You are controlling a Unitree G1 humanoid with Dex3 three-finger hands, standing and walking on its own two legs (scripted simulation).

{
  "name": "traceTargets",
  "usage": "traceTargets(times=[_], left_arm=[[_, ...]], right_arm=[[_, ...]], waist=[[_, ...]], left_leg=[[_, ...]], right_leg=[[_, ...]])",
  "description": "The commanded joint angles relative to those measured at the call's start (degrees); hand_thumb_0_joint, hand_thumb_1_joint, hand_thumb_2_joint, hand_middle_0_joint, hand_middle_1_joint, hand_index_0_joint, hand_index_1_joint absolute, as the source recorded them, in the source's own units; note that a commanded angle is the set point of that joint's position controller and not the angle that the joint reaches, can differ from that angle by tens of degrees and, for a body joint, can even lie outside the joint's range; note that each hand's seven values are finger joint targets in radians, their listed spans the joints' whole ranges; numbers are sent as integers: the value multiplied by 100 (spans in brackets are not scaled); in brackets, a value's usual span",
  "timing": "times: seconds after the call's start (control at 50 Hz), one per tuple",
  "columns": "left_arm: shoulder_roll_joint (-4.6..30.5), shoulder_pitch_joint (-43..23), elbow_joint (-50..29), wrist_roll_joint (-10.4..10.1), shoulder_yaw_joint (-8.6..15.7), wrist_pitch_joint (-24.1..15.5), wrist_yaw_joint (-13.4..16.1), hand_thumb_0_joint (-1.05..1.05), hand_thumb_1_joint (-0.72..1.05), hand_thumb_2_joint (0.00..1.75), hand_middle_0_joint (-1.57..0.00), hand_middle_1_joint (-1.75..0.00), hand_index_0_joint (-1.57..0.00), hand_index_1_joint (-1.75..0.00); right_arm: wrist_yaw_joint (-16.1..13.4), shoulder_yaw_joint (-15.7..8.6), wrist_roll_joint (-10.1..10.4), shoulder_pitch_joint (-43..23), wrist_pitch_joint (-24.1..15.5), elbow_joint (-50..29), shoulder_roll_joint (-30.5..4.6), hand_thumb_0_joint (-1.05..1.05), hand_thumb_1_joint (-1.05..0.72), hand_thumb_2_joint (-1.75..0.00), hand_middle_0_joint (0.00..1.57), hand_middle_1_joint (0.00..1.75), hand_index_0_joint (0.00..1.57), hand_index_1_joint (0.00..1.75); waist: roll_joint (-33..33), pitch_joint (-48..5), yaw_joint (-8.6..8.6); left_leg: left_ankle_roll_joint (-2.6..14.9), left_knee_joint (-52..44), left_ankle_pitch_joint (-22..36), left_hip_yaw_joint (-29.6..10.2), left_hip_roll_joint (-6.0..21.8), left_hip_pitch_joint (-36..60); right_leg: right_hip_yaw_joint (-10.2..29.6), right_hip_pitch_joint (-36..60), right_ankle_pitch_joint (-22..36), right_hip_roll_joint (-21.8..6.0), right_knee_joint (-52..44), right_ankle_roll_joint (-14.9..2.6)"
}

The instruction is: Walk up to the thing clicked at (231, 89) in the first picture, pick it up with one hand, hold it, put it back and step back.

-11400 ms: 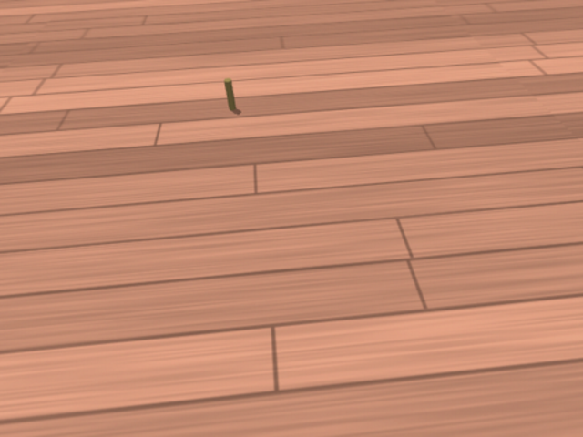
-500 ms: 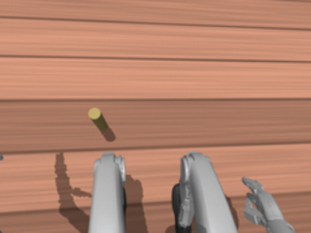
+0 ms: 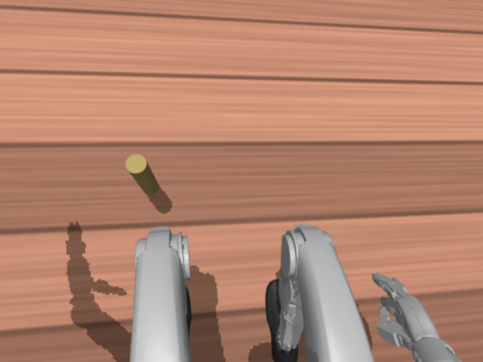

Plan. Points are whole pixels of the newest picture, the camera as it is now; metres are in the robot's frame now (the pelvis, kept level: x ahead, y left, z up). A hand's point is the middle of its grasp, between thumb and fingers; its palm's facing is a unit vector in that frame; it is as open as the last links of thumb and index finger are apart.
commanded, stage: go down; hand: left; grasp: from the side
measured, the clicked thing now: (144, 177) +0.47 +0.23 -0.32
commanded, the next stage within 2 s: approach in 0.34 s
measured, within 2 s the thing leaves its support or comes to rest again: neither
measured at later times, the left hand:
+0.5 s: hand out of the picture +0.39 +0.42 -0.01, palm faces +0.22 -0.97 -0.09, open 17.3 cm
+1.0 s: hand (71, 184) +0.42 +0.34 -0.20, palm faces +0.10 -0.99 +0.02, open 17.6 cm
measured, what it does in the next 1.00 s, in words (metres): lowers itself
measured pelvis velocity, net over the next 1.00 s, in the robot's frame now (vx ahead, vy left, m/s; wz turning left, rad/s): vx -0.01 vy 0.01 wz -0.10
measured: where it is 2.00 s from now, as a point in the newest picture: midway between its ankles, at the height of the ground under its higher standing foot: (230, 340)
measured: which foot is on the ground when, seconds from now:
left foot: down 0.00-1.00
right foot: down 0.00-1.00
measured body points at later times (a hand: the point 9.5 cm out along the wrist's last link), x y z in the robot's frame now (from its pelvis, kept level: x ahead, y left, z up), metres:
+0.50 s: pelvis +0.00 +0.00 -0.02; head +0.21 +0.07 +0.37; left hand +0.37 +0.47 +0.00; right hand +0.16 -0.28 -0.12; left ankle +0.09 +0.13 -0.38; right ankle +0.09 -0.13 -0.38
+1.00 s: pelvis -0.01 +0.01 -0.10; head +0.24 +0.12 +0.26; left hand +0.41 +0.40 -0.20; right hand +0.15 -0.27 -0.17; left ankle +0.09 +0.13 -0.38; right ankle +0.09 -0.13 -0.38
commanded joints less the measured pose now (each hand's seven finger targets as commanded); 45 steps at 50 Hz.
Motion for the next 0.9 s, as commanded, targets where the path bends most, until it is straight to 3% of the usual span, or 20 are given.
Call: traceTargets(times=[0.0, 0.06, 0.12, 0.18, 0.24, 0.3, 0.34, 0.42, 0.48, 0.5, 0.58, 0.62, 0.68, 0.7, 0.78, 0.8, 0.82, 0.84, 0.86, 0.88], left_arm=[[2444, -986, -1061, -219, 420, -310, 3, 0, -53, 7, -4, -5, -3, -6], [2450, -1050, -1049, -241, 415, -328, -9, 0, -51, 7, -4, -5, -3, -6], [2472, -1135, -1143, -257, 396, -334, -30, 0, -50, 8, -4, -5, -3, -5], [2632, -1053, -1132, -284, 561, -344, -36, 0, -51, 7, -5, -5, -3, -6], [2612, -1142, -1186, -264, 506, -358, -72, 0, -51, 8, -4, -5, -3, -6], [2494, -1202, -1034, -278, 453, -360, -96, 0, -49, 8, -4, -5, -3, -6], [2705, -1236, -1129, -271, 565, -400, -108, 0, -50, 7, -4, -5, -3, -6], [2582, -1147, -849, -349, 580, -405, -164, 0, -48, 14, -6, -9, -3, -12], [2627, -1239, -607, -386, 609, -502, -237, 0, -57, 2, -8, -5, -5, -7], [2404, -1161, -408, -404, 516, -546, -280, 0, -60, 1, -8, -5, -5, -7], [2149, -1465, -135, -575, 378, -997, -371, 0, -60, 1, -8, -5, -6, -7], [2157, -1359, 97, -653, 376, -1249, -412, 0, -58, 1, -8, -6, -6, -7], [1989, -1558, 245, -756, 245, -1640, -451, 0, -57, 2, -8, -6, -6, -8], [2196, -1568, 335, -769, 385, -1746, -426, 0, -57, 1, -8, -6, -6, -7], [2527, -1457, 386, -702, 539, -2156, -328, 0, -58, 1, -8, -5, -6, -7], [2542, -1559, 286, -670, 472, -2245, -310, 0, -57, 1, -8, -5, -6, -7], [2201, -1478, 507, -653, 232, -2283, -315, 0, -57, 3, -8, -6, -5, -8], [2658, -1640, 46, -615, 539, -2409, -245, 0, -59, 2, -8, -6, -6, -8], [2820, -1619, 48, -554, 574, -2485, -198, 0, -58, 2, -8, -6, -5, -8], [2590, -1550, 132, -515, 388, -2537, -168, 0, -58, 2, -8, -6, -6, -8]], right_arm=[[-111, -489, 14, 725, -159, -345, -1329, 0, -92, -91, 20, 30, 20, 30], [-99, -475, 31, 688, -156, -364, -1322, 0, -91, -91, 20, 30, 20, 30], [-92, -480, 27, 724, -151, -326, -1341, 0, -91, -91, 20, 30, 20, 30], [-83, -454, 19, 770, -135, -339, -1343, 0, -92, -91, 20, 30, 20, 30], [-82, -447, 10, 781, -117, -316, -1356, 0, -91, -91, 20, 30, 20, 30], [-74, -456, 23, 755, -118, -319, -1363, 0, -91, -91, 20, 30, 20, 30], [-71, -449, 18, 719, -116, -316, -1404, 0, -91, -91, 20, 30, 20, 30], [-56, -401, 1, 764, -102, -310, -1387, 0, -92, -91, 20, 30, 20, 30], [-44, -333, -48, 747, -114, -272, -1375, 0, -91, -91, 20, 30, 20, 30], [-25, -307, -74, 765, -121, -263, -1362, 0, -92, -91, 20, 30, 20, 30], [20, -204, -141, 591, -180, -276, -1391, 0, -91, -90, 20, 30, 20, 30], [56, -130, -187, 471, -209, -294, -1441, 0, -91, -90, 20, 30, 20, 30], [97, 0, -298, 366, -228, -299, -1511, 0, -90, -90, 20, 30, 20, 30], [113, 34, -339, 332, -211, -276, -1542, 0, -90, -90, 20, 30, 20, 30], [175, 249, -541, 130, -103, -315, -1662, 0, -91, -90, 20, 30, 20, 30], [188, 280, -585, 37, -62, -331, -1676, 0, -91, -90, 20, 30, 20, 30], [216, 351, -626, 42, -21, -272, -1662, 0, -91, -90, 20, 30, 20, 30], [210, 358, -692, -68, 2, -377, -1746, 0, -91, -90, 20, 30, 20, 30], [214, 400, -747, -72, 56, -336, -1796, 0, -92, -91, 20, 30, 20, 30], [228, 450, -788, -169, 101, -323, -1777, 0, -92, -91, 20, 30, 20, 30]], waist=[[1414, -3420, 233], [1435, -3305, 239], [1430, -3372, 193], [1404, -3548, 276], [1567, -3552, 226], [1530, -3254, 137], [1641, -3302, 246], [1394, -3327, 157], [1182, -3189, 70], [1055, -3104, -33], [832, -2664, -230], [861, -2543, -207], [953, -2590, -366], [989, -2573, -304], [1446, -2739, -224], [1579, -2767, -211], [1685, -2660, -330], [1827, -2819, -269], [1996, -2954, -272], [2118, -2798, -312]], left_leg=[[207, -1586, 602, 209, -81, 2941], [211, -1587, 388, 201, -85, 2805], [214, -1499, 503, 218, -85, 2837], [218, -1398, 766, 270, -101, 2825], [201, -1387, 925, 223, -89, 2962], [203, -1409, 538, 180, -83, 2769], [190, -1425, 525, 151, -73, 2839], [218, -1222, 737, 232, -99, 2664], [263, -966, 961, 295, -102, 2331], [274, -850, 1027, 285, -87, 2284], [286, -598, 447, 250, -81, 1704], [258, -481, 348, 240, -62, 1617], [215, -207, 483, 163, -23, 1680], [211, -120, 470, 175, -17, 1610], [103, 84, 819, 60, 46, 1909], [96, 159, 781, 60, 63, 1953], [70, 171, 781, 23, 77, 2033], [59, 247, 914, 4, 91, 2074], [45, 327, 1059, 10, 105, 2191], [33, 342, 963, -21, 122, 2203]], right_leg=[[-189, 1321, 755, 165, -1213, -328], [-193, 1170, 574, 168, -1178, -332], [-193, 1188, 666, 165, -1162, -323], [-171, 1345, 838, 171, -1120, -321], [-202, 1218, 935, 161, -1018, -338], [-218, 1007, 673, 159, -1001, -336], [-226, 896, 671, 159, -918, -350], [-210, 1109, 829, 170, -930, -319], [-199, 1226, 985, 185, -863, -298], [-220, 1186, 1046, 198, -857, -281], [-302, 983, 622, 253, -750, -259], [-356, 863, 509, 284, -601, -270], [-470, 777, 685, 320, -345, -266], [-470, 783, 674, 334, -291, -265], [-619, 753, 944, 370, 119, -292], [-620, 707, 913, 383, 167, -292], [-662, 634, 897, 390, 237, -299], [-690, 750, 1056, 400, 301, -291], [-693, 818, 1171, 398, 363, -279], [-722, 670, 1087, 408, 438, -289]])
